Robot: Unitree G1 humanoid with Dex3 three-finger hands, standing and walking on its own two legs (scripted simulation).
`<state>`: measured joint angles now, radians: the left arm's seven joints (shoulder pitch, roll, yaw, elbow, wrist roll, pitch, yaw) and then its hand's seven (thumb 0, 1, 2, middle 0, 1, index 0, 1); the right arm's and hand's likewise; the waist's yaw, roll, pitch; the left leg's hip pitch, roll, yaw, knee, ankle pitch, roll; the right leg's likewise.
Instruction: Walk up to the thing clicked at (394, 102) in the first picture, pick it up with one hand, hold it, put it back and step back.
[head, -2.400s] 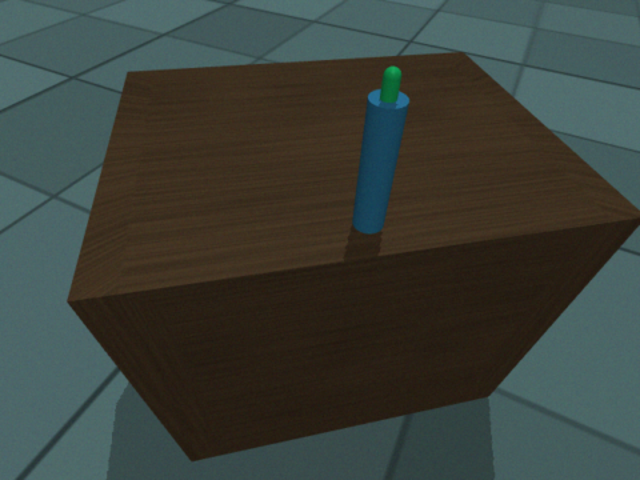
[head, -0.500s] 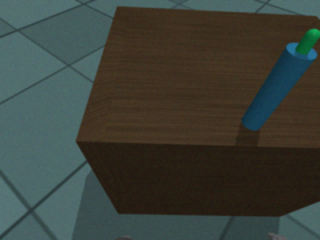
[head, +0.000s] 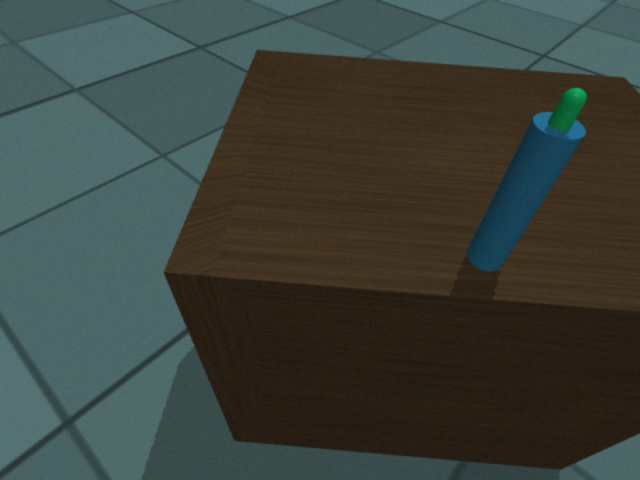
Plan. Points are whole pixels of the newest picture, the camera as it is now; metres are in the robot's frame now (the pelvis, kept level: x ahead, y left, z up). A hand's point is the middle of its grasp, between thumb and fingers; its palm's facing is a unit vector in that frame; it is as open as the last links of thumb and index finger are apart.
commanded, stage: walk up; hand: right
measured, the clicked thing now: (522, 190) +0.44 -0.22 +0.17
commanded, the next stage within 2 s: stand in 1.00 s
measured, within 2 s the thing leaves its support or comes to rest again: neither
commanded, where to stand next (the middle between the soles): +0.06 +0.01 m, yaw -2 degrees
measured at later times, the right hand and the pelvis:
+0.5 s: hand out of the picture +0.08 -0.24 -0.13, palm faces -0.03 +0.94 -0.34, open 7.4 cm; pelvis +0.00 +0.01 +0.02, yaw +0 degrees
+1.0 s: hand out of the picture +0.10 -0.23 -0.13, palm faces -0.01 +0.94 -0.33, open 7.4 cm; pelvis +0.01 +0.01 +0.02, yaw -1 degrees
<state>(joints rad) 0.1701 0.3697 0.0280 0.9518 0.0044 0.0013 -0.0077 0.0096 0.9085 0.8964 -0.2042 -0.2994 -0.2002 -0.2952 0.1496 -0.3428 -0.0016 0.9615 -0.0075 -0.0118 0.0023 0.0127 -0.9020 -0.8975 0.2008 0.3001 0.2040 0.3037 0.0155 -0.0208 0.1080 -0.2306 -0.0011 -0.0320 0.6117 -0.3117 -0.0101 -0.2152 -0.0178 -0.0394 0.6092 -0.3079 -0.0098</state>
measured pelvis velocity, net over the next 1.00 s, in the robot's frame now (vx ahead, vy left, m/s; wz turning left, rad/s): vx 0.01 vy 0.01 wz -0.01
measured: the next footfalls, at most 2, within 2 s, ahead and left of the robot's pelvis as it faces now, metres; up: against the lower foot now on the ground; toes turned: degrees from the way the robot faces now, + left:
none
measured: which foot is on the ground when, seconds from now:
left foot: down 0.00-1.00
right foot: down 0.00-1.00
